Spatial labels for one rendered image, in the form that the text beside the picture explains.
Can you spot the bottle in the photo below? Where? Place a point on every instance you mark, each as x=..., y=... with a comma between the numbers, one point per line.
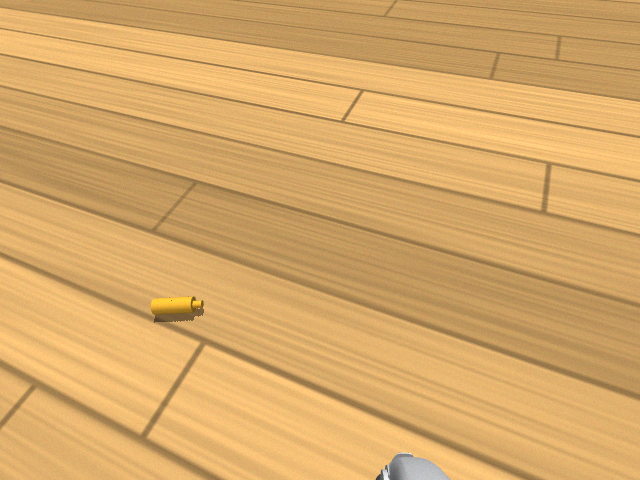
x=175, y=305

